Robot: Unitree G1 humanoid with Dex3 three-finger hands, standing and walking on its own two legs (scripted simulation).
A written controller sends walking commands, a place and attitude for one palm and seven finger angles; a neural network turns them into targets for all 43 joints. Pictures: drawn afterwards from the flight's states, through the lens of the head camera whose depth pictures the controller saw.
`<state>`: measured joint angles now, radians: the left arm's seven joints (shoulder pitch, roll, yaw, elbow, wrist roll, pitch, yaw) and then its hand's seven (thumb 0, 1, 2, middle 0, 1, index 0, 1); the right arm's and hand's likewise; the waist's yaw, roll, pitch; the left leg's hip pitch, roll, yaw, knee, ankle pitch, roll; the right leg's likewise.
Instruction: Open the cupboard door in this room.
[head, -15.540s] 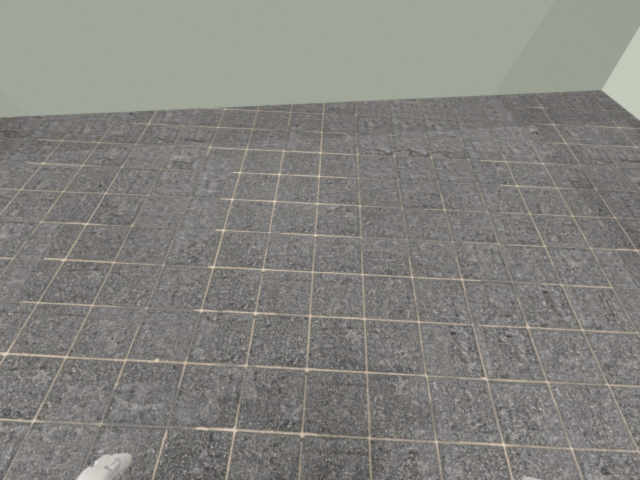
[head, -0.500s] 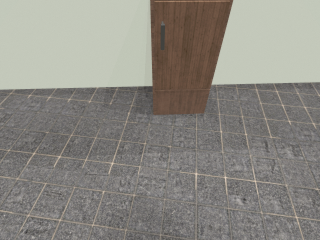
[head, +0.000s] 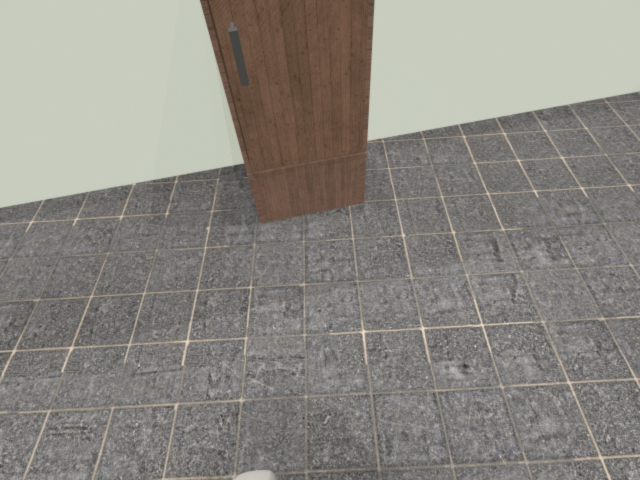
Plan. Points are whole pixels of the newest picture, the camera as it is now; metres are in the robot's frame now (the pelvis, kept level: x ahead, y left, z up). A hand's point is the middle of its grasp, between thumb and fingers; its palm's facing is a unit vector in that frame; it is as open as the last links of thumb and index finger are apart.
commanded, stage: walk to a spot facing it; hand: left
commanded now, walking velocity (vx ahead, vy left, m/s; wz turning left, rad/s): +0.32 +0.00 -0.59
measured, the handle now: (238, 54) +1.08 +0.33 -0.02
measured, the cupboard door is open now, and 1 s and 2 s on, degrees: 0 0 0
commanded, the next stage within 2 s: turn to face it in 1.04 s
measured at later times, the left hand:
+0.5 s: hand (187, 430) +0.20 +0.24 -0.17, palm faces -0.18 -0.97 -0.19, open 7.4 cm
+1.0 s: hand (334, 234) +0.58 +0.04 -0.15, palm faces -0.62 -0.75 -0.24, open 7.4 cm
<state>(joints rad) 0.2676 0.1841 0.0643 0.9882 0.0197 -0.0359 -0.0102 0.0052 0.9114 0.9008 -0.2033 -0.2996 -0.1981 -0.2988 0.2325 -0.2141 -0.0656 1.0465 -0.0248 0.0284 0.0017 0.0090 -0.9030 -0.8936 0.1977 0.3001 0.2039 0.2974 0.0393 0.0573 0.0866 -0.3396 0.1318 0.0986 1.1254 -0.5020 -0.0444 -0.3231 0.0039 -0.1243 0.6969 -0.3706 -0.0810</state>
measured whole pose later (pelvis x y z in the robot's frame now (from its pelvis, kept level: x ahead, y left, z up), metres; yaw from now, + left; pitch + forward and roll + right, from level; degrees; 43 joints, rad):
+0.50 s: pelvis +0.21 +0.05 +0.00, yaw -17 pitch +1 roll +0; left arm 0.38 0.21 0.06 1.06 0.01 -0.02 0.00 0.01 0.91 0.90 -0.21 -0.30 -0.20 -0.30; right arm 0.03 -0.17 -0.02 0.89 -0.03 -0.06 0.01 0.01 -0.90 -0.89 0.20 0.30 0.20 0.30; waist 0.08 -0.04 0.11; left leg -0.41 0.07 0.13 0.67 -0.27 0.01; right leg -0.21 0.03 0.10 0.96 -0.52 -0.01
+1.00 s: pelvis +0.33 -0.01 -0.01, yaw -36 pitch +1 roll +1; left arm 0.03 0.22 0.05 0.86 0.02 0.00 -0.03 0.01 0.91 0.90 -0.20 -0.30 -0.20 -0.30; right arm 0.35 -0.20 -0.06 1.02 -0.01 0.02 0.00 0.01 -0.90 -0.89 0.20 0.30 0.20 0.30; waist -0.06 0.01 0.14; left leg -0.23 0.18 0.28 0.99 -0.56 -0.07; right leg -0.44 -0.01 -0.12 0.71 -0.29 -0.07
